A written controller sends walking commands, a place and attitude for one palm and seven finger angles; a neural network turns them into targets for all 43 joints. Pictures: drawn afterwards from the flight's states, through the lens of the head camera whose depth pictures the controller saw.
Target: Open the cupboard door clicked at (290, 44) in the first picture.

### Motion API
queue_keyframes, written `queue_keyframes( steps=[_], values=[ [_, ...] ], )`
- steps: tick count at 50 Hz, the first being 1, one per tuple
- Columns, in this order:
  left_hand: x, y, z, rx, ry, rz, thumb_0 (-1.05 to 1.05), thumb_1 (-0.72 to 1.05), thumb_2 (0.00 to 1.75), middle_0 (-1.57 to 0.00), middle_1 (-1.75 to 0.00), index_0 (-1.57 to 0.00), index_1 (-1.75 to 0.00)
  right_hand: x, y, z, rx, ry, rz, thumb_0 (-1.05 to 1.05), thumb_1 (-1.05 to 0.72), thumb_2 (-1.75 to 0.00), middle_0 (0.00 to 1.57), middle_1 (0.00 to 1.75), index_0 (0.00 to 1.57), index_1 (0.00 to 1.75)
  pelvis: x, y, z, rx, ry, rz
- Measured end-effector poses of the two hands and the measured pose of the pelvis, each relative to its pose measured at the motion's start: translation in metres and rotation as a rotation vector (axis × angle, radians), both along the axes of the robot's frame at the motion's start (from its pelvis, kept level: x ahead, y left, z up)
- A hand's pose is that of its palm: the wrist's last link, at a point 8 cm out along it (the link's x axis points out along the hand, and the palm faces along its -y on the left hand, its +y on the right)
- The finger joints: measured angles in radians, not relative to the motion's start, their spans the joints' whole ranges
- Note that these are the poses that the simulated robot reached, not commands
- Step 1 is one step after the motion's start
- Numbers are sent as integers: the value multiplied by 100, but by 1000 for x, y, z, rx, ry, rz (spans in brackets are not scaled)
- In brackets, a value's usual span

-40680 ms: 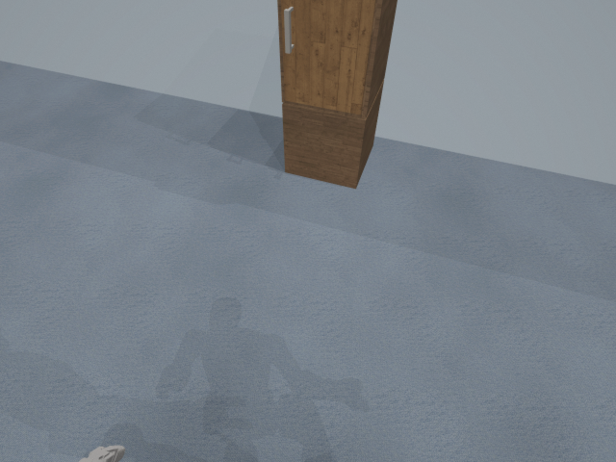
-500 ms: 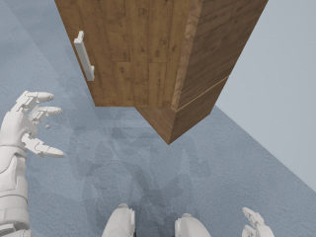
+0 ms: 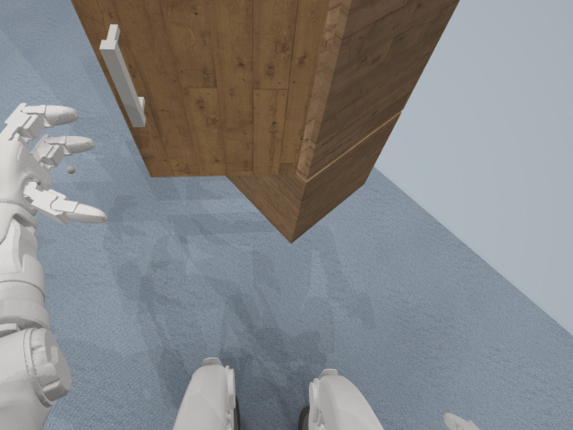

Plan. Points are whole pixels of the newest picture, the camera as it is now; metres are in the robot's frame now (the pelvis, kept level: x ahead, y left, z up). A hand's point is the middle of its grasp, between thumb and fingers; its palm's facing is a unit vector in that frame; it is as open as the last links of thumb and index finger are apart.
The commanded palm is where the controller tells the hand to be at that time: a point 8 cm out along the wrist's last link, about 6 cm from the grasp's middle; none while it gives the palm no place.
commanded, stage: move the hooked fingers beside the handle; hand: left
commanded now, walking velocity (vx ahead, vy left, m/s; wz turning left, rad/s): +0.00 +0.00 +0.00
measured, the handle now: (127, 79) +0.61 +0.25 +0.06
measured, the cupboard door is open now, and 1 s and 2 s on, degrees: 53 53 53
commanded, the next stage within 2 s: slide the fingers in behind the handle in 1.46 s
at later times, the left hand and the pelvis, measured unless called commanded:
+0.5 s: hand (80, 120) +0.52 +0.29 +0.06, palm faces +0.09 -1.00 -0.02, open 14.0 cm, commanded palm +0.52 +0.32 +0.05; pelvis +0.00 +0.00 -0.02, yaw -2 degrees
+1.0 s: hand (86, 107) +0.56 +0.30 +0.05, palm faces +0.09 -1.00 -0.02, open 14.0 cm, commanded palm +0.55 +0.32 +0.05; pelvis +0.00 +0.01 -0.02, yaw -3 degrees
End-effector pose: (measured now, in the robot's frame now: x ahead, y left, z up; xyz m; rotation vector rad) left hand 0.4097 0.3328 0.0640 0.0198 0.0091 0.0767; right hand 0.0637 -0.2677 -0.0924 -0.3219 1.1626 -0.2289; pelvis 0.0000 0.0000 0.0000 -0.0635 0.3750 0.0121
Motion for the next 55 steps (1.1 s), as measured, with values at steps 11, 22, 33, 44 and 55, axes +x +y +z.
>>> queue_keyframes(
  steps=[11,22,33,44,55],
  values=[
    [34,7,0,10,1,7,-1,-50,30,-30,-120,-30,-120,-26,-2,-7,-23,96,-27,1,-91,-90,20,30,20,30,-3,1,-9,-13,39,-1],
    [73,9,-3,-6,17,13,-1,-50,30,-30,-120,-30,-120,-53,-5,-9,-55,183,-66,1,-91,-90,20,30,20,30,-5,2,-19,-31,87,-8],
    [109,14,-2,1,33,8,-1,-50,30,-30,-120,-30,-120,-76,6,-11,-56,268,-97,0,-91,-90,20,30,20,30,-4,6,-26,-49,133,-13],
    [125,13,-13,3,46,-2,-1,-50,30,-30,-120,-30,-120,-88,20,-11,-30,330,-125,0,-91,-90,20,30,20,30,0,11,-27,-55,162,-23],
    [121,18,-7,5,38,19,-1,-50,30,-30,-120,-30,-120,-78,21,-4,-25,327,-118,0,-90,-90,20,30,20,30,6,11,-19,-58,149,-14]
  ],
)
